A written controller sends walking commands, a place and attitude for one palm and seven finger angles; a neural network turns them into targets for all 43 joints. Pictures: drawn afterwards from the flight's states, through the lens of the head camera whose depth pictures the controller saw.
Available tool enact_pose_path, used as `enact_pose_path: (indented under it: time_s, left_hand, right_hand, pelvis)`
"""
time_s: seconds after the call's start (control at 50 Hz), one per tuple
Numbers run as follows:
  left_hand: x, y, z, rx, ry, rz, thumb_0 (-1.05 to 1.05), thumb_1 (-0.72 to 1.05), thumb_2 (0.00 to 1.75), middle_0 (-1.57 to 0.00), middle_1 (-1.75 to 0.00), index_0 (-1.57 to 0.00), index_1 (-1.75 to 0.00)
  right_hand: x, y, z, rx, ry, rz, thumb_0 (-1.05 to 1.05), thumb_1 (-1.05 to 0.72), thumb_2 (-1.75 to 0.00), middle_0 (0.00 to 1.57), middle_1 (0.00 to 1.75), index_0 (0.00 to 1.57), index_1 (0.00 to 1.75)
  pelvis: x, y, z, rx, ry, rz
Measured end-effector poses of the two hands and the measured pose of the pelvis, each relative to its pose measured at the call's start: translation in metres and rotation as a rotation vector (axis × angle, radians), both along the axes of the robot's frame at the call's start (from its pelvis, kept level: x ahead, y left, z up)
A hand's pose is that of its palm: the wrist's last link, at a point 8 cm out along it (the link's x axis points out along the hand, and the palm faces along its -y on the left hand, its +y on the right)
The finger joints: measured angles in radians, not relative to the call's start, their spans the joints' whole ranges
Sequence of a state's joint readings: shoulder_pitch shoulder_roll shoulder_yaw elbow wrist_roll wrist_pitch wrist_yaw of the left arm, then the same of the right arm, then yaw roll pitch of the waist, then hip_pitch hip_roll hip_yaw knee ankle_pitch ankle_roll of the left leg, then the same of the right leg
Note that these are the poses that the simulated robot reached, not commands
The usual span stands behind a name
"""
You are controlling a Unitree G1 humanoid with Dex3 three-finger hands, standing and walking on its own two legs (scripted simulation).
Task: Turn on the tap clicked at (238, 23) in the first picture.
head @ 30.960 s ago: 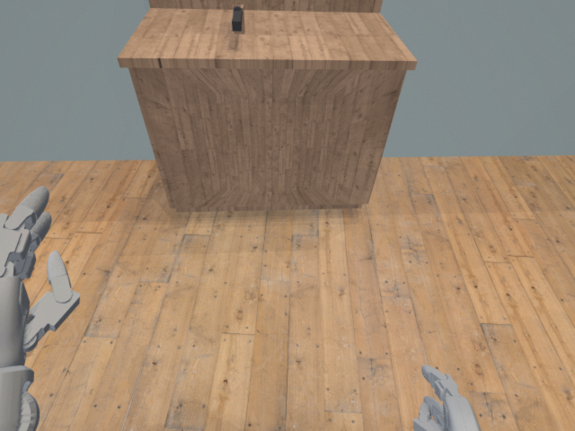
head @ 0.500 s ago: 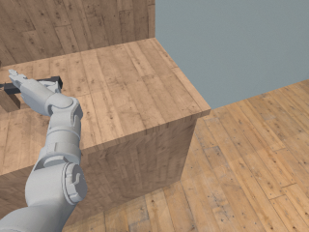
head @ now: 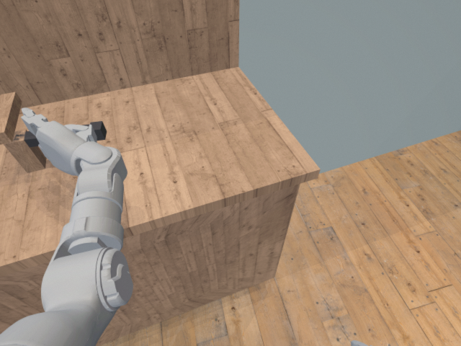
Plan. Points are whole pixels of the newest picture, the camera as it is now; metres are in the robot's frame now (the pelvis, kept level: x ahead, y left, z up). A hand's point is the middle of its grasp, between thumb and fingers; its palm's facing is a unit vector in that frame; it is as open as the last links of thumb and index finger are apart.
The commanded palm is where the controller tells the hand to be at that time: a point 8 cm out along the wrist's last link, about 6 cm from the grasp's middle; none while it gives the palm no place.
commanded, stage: lift the hand up off the lever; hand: left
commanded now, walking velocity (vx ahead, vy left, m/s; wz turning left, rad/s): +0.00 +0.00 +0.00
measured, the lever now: (97, 131) +0.51 +0.29 +0.10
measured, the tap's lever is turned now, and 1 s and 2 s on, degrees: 80 80 80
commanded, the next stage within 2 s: draw the hand back beside the body in 0.68 s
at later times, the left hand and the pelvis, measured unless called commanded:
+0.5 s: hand (91, 122) +0.44 +0.25 +0.18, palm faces +0.85 -0.53 -0.07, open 7.8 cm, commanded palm +0.38 +0.26 +0.18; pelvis +0.01 +0.00 +0.00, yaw +0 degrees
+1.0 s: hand (115, 128) +0.42 +0.20 +0.18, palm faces +0.46 -0.89 -0.04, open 7.8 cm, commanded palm +0.35 +0.26 +0.18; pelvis +0.02 -0.01 +0.01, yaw -3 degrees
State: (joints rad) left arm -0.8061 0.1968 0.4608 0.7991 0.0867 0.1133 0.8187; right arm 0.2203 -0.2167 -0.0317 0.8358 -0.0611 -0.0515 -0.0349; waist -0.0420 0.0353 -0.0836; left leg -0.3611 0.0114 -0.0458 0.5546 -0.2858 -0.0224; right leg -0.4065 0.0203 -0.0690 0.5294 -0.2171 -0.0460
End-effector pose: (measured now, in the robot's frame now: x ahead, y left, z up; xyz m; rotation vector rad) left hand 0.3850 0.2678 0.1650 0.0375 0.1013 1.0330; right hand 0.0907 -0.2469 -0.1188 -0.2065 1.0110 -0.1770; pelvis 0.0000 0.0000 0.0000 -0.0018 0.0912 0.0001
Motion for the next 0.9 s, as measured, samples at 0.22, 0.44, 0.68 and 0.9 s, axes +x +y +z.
enact_pose_path:
  time_s: [0.22,0.44,0.68,0.9]
  left_hand:
    - [-0.002,0.0,0.01,0.005,-0.03,-0.028,0.02,0.9,0.9,-0.15,-0.15,-0.15,-0.15]
    - [0.0,-0.01,0.015,-0.025,0.007,-0.027,0.02,0.9,0.9,-0.15,-0.15,-0.15,-0.15]
    - [0.0,-0.009,0.019,-0.008,0.03,-0.029,0.02,0.9,0.9,-0.15,-0.15,-0.15,-0.15]
    - [0.004,-0.024,0.025,0.095,-0.029,-0.285,0.02,0.9,0.9,-0.15,-0.15,-0.15,-0.16]
  right_hand:
    - [0.016,0.006,0.005,-0.002,-0.024,0.018,0.01,-0.9,-0.9,0.21,0.3,0.2,0.3]
    - [0.034,0.013,0.008,0.016,-0.058,0.029,0.01,-0.9,-0.9,0.21,0.3,0.2,0.3]
    - [0.043,0.009,0.009,0.016,-0.061,0.038,0.01,-0.9,-0.9,0.21,0.3,0.2,0.3]
    - [0.04,-0.005,0.011,-0.009,-0.066,-0.023,0.01,-0.9,-0.9,0.21,0.3,0.2,0.3]
  pelvis:
    - [0.005,0.005,0.002,-0.001,-0.016,0.004]
    - [0.008,0.005,0.004,0.003,-0.026,-0.003]
    - [0.011,-0.001,0.005,0.005,-0.031,0.005]
    - [0.015,-0.005,0.006,0.009,-0.054,-0.02]
